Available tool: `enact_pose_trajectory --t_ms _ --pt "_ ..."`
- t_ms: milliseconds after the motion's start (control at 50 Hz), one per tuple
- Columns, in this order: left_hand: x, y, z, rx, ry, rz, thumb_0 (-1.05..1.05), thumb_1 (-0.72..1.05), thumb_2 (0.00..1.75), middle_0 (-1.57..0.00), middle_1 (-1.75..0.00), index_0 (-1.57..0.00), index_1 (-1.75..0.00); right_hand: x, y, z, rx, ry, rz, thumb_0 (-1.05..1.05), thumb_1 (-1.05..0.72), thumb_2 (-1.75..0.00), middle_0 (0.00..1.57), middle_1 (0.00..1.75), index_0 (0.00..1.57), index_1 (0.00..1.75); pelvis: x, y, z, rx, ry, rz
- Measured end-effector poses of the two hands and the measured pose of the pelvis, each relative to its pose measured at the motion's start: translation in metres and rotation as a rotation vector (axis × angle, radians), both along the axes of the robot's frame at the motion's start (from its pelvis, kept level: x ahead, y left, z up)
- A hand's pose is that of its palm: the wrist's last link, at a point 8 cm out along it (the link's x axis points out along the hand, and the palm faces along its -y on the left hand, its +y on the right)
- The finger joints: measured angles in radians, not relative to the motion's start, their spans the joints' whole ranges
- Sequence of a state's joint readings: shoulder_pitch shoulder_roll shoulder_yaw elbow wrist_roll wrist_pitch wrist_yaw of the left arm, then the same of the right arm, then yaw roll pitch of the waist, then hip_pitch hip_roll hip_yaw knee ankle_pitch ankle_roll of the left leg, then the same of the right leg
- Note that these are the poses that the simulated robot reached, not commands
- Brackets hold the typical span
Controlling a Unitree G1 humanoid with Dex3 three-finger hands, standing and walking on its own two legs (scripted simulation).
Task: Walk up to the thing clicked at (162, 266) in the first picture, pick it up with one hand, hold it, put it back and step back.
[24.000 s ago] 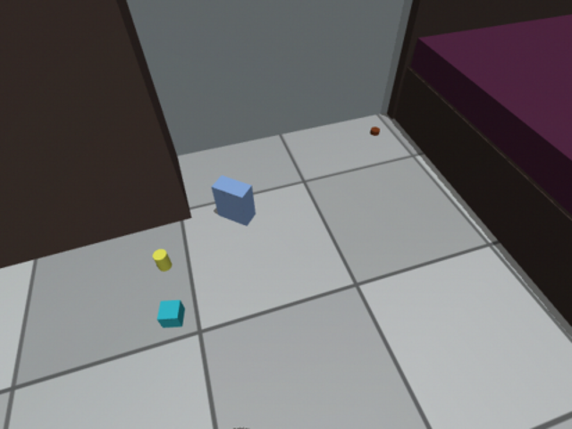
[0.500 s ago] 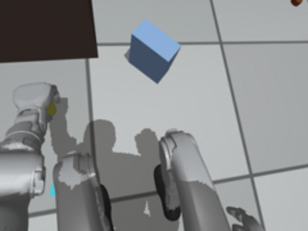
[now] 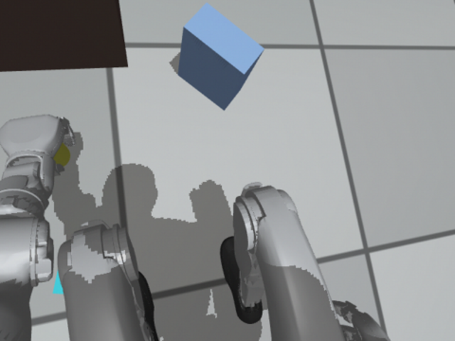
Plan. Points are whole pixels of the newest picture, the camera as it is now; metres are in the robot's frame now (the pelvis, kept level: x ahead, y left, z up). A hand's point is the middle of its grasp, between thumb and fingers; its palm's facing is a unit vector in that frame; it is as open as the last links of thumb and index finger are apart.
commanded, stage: lower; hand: left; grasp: from above
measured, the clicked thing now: (48, 150) +0.48 +0.24 -0.21
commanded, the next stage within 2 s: rest in 0.02 s
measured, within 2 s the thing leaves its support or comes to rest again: rests again in 1.18 s
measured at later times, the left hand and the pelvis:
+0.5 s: hand (57, 161) +0.46 +0.23 -0.23, palm faces -0.48 -0.08 -0.87, open 7.2 cm; pelvis +0.00 +0.00 -0.02, yaw -2 degrees
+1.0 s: hand (62, 160) +0.47 +0.23 -0.25, palm faces -0.45 -0.10 -0.88, open 7.1 cm; pelvis +0.00 +0.01 -0.03, yaw -4 degrees
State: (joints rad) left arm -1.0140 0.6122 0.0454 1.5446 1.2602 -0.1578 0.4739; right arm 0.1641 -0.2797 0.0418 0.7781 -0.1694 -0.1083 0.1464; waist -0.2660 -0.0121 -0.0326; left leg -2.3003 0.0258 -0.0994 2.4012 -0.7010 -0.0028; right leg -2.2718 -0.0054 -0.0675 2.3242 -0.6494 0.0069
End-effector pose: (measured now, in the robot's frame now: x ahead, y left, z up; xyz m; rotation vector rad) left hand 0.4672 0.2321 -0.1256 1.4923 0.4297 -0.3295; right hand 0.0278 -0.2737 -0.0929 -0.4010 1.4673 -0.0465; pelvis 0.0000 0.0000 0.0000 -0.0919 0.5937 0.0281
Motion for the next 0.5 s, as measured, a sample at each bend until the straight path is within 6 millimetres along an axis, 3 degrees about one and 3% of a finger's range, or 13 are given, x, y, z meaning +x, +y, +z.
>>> enact_pose_trajectory --t_ms 500 --pt "0.003 0.001 -0.048 -0.010 0.018 0.035 -0.02 0.26 0.45 -0.70 -0.66 -0.92 -0.59 -0.020 0.009 -0.011 0.057 0.055 0.035 0.00 -0.92 -0.89 0.20 0.30 0.20 0.30 0.004 0.002 -0.024 -0.032 -0.027 -0.020"
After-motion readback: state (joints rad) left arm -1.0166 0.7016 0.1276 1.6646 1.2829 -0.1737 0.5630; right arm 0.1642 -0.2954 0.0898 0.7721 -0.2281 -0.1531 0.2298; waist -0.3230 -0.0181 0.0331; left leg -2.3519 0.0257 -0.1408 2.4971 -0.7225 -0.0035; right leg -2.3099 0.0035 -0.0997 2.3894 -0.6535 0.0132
